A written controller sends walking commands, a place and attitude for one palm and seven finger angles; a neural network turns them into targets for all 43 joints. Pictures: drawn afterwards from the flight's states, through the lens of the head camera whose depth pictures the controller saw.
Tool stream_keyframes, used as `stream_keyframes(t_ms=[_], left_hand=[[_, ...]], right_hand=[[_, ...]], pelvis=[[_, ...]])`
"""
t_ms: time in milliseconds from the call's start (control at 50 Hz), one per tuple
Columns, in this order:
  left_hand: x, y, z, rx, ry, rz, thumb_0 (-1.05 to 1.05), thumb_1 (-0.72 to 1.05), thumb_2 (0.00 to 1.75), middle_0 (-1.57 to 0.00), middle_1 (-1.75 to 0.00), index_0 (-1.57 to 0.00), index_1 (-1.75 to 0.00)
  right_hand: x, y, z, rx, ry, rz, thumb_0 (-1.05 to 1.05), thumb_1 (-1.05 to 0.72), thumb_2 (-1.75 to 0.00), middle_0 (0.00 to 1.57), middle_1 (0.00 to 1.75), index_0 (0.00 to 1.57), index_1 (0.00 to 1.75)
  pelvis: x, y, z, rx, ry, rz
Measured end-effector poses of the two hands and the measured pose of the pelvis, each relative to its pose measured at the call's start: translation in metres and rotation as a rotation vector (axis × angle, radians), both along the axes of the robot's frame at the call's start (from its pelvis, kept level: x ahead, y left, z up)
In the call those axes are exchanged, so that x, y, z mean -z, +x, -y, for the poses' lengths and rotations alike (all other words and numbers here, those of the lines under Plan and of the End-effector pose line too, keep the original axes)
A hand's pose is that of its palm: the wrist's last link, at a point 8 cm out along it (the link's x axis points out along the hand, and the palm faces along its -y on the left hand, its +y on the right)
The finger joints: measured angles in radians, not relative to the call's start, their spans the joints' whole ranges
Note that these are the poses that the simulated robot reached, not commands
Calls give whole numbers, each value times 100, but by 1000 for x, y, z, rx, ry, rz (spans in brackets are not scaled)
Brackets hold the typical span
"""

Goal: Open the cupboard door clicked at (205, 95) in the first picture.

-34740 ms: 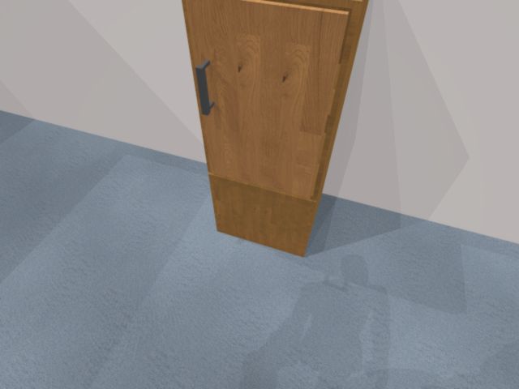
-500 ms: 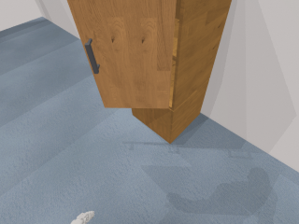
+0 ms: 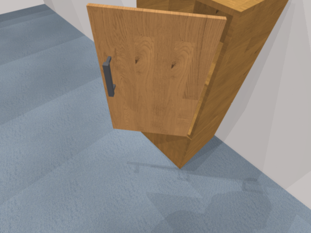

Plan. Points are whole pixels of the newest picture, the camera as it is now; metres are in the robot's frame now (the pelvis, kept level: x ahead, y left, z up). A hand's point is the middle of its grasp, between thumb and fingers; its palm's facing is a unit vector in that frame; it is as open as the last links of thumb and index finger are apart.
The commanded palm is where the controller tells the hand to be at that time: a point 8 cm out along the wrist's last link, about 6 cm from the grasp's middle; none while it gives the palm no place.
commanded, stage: come to a stop and stand still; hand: left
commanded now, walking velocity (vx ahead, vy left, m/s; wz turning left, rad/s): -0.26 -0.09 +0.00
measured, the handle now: (110, 77) +0.59 +0.22 +0.02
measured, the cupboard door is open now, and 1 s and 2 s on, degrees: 41 41 41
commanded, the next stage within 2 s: look again from close up in 1.24 s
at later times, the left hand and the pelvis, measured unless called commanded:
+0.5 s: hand out of the picture +0.06 +0.13 -0.16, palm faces +0.06 -0.97 -0.25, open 7.3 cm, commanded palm none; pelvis +0.00 -0.06 +0.01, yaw +0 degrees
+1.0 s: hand out of the picture -0.04 +0.15 -0.18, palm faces +0.05 -0.99 -0.15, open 7.3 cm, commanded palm none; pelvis -0.01 -0.01 +0.01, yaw -1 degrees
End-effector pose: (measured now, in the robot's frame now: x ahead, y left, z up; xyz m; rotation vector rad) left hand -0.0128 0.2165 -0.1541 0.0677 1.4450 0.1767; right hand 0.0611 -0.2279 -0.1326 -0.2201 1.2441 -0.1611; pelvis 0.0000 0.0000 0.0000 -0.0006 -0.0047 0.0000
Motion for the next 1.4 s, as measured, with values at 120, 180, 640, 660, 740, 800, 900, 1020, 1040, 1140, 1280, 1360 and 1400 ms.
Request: stream_keyframes(t_ms=[120, 180, 640, 660, 740, 800, 900, 1020, 1040, 1140, 1280, 1360, 1400], left_hand=[[-10, 57, -7, 47, 59, 91, 0, 92, 90, -20, -30, -20, -29], [-18, 79, -5, 67, 98, 140, 0, 92, 90, -20, -30, -20, -29], [-13, 22, 22, 9, 81, 112, 0, 91, 90, -20, -30, -21, -30], [-9, 15, 18, 0, 74, 100, 0, 91, 90, -20, -30, -21, -30], [-4, -5, 9, -18, 52, 55, 0, 91, 90, -20, -30, -21, -29], [-5, -16, 8, -14, 36, 29, 0, 91, 90, -20, -30, -20, -29], [-7, -28, 10, 6, 15, -12, 0, 91, 90, -20, -30, -20, -29], [-6, -26, 14, 30, -5, -31, 0, 91, 90, -20, -30, -20, -29], [-6, -24, 14, 33, -7, -29, 0, 91, 90, -20, -30, -20, -29], [-4, -10, 17, 48, -14, -10, 0, 91, 90, -20, -30, -20, -29], [-4, 6, 15, 63, -4, 3, 1, 92, 90, -20, -30, -20, -29], [-4, 11, 13, 71, 9, 6, 1, 92, 90, -20, -30, -20, -29], [-4, 12, 10, 91, 26, 16, 1, 92, 90, -20, -30, -20, -29]], right_hand=[[4, 2, 15, 39, 9, -34, 0, -93, -89, 20, 30, 20, 30], [10, -2, 29, 54, 21, -49, 0, -92, -89, 20, 30, 20, 30], [6, -14, 57, 7, 24, -58, 0, -91, -89, 20, 30, 19, 30], [7, -15, 53, 1, 17, -50, 0, -91, -89, 20, 30, 19, 30], [2, -22, 34, -22, 16, -59, 0, -91, -89, 20, 30, 19, 30], [0, -26, 24, -19, 19, -62, 0, -92, -89, 20, 30, 20, 30], [-1, -35, 18, 4, 22, -65, 0, -93, -89, 20, 30, 20, 30], [1, -54, 11, 39, 29, -103, 0, -92, -89, 20, 30, 20, 30], [1, -58, 9, 45, 31, -113, 0, -92, -89, 20, 30, 20, 30], [3, -78, -1, 75, 48, -165, 0, -92, -89, 20, 30, 20, 30], [5, -97, -13, 110, 73, -222, 0, -91, -89, 20, 30, 19, 30], [6, -101, -18, 120, 85, -238, 0, -91, -89, 20, 30, 20, 30], [9, -97, -17, 111, 92, -217, 0, -91, -89, 20, 30, 20, 30]], pelvis=[[-1, 7, 11, 12, -9, -7], [0, 8, 23, 14, -9, -10], [0, -11, 42, -21, 13, 0], [3, -13, 38, -26, 0, 2], [0, -15, 29, -20, 2, 14], [-2, -16, 24, -13, 0, 16], [-4, -14, 16, 1, -1, 13], [-5, -10, 11, 15, -1, 14], [-5, -9, 10, 16, -1, 14], [-5, -4, 8, 21, -1, 16], [-5, 2, 8, 24, -2, 17], [-4, 5, 8, 24, -6, 10], [-2, 3, 7, 20, -10, 4]])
